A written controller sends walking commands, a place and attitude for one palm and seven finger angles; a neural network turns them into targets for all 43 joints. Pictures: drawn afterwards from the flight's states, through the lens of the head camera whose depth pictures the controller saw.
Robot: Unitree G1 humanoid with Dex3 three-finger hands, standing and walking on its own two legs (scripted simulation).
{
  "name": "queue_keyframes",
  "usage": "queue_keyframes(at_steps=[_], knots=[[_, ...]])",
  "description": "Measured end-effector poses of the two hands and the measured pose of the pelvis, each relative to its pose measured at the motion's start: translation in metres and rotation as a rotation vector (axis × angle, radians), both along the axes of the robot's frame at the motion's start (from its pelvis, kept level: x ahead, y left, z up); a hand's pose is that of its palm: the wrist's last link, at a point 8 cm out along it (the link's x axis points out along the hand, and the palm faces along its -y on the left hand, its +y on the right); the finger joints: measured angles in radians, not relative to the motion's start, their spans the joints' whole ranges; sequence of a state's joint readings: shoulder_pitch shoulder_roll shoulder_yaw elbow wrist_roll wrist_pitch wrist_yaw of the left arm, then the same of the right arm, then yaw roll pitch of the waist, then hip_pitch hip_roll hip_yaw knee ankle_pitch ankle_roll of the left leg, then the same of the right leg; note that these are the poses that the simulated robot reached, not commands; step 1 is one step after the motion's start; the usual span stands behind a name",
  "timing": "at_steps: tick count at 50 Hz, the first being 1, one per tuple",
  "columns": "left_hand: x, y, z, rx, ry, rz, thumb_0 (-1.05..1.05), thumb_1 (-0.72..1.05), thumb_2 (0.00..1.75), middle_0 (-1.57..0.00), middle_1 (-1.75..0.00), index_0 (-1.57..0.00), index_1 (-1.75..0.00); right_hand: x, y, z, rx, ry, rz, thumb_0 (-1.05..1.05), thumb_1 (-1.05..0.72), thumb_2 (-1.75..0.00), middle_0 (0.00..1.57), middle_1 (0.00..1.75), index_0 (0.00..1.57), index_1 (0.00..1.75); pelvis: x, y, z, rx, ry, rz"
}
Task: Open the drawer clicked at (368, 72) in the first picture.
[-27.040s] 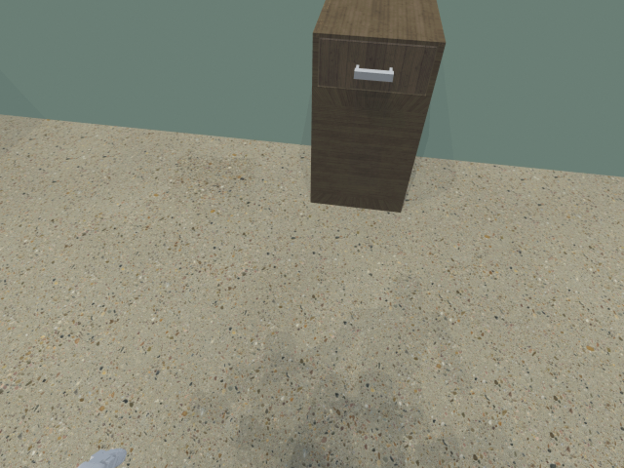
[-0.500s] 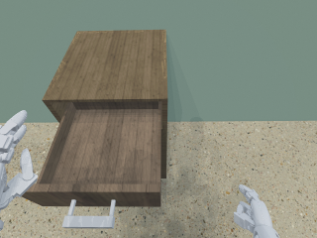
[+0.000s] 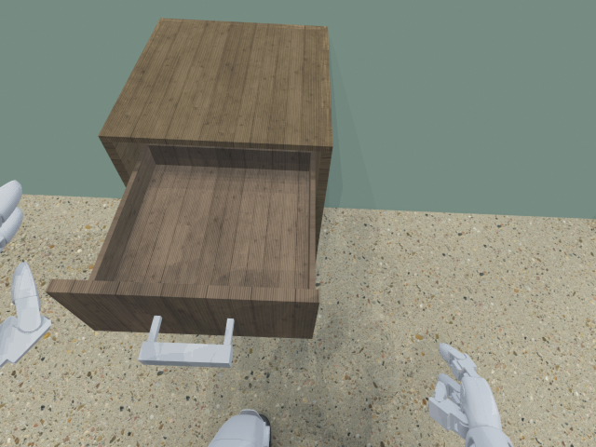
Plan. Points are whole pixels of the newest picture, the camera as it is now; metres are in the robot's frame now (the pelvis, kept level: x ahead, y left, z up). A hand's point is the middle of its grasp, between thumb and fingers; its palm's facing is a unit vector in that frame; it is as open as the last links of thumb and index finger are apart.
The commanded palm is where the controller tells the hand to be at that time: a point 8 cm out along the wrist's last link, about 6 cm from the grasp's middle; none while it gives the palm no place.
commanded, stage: step back with the hand held close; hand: left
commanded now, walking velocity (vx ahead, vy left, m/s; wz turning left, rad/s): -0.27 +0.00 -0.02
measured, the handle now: (190, 339) +0.27 +0.19 -0.09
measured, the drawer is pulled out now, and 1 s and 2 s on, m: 0.30 0.30 0.30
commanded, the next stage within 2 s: stop stepping back and stand still in 0.52 s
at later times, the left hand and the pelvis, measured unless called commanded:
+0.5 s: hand (39, 372) +0.16 +0.22 +0.18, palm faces +0.28 -0.85 -0.46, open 7.4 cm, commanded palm +0.08 +0.26 +0.19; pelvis -0.06 -0.01 +0.01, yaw -3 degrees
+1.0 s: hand out of the picture +0.03 +0.18 +0.17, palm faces +0.28 -0.83 -0.48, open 7.4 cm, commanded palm -0.04 +0.24 +0.19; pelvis -0.17 -0.04 +0.01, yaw -1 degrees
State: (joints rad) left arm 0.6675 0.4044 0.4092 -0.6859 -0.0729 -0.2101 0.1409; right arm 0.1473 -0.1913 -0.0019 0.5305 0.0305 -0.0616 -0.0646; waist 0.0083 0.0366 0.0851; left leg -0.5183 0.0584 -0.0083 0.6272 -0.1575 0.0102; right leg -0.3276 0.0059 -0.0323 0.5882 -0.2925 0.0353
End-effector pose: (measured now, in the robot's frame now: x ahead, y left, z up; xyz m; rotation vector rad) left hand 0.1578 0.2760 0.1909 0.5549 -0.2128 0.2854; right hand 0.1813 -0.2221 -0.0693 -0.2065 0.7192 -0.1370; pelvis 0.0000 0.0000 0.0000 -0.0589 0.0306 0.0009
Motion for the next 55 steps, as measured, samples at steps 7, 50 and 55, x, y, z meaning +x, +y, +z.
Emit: queue_keyframes(at_steps=[7, 50, 55], knots=[[-0.018, -0.004, 0.004, 0.040, -0.047, 0.000, 0.01, 0.88, 0.90, -0.21, -0.30, -0.21, -0.30, -0.019, 0.000, -0.009, 0.008, -0.007, 0.029, 0.02, -0.90, -0.90, 0.21, 0.30, 0.20, 0.30, -0.019, -0.006, -0.006, -0.002, -0.010, 0.028], [-0.162, -0.051, -0.001, -0.023, 0.036, -0.028, 0.01, 0.88, 0.90, -0.21, -0.30, -0.21, -0.30, -0.213, -0.080, 0.011, -0.047, 0.051, -0.099, 0.02, -0.91, -0.90, 0.20, 0.30, 0.19, 0.30, -0.168, -0.041, 0.013, 0.085, -0.034, -0.010], [-0.195, -0.050, 0.017, 0.022, -0.017, -0.031, 0.01, 0.88, 0.90, -0.21, -0.30, -0.21, -0.30, -0.216, -0.060, 0.014, 0.005, -0.001, -0.045, 0.02, -0.91, -0.90, 0.20, 0.30, 0.19, 0.30, -0.189, -0.042, 0.014, 0.048, -0.045, 0.003]])
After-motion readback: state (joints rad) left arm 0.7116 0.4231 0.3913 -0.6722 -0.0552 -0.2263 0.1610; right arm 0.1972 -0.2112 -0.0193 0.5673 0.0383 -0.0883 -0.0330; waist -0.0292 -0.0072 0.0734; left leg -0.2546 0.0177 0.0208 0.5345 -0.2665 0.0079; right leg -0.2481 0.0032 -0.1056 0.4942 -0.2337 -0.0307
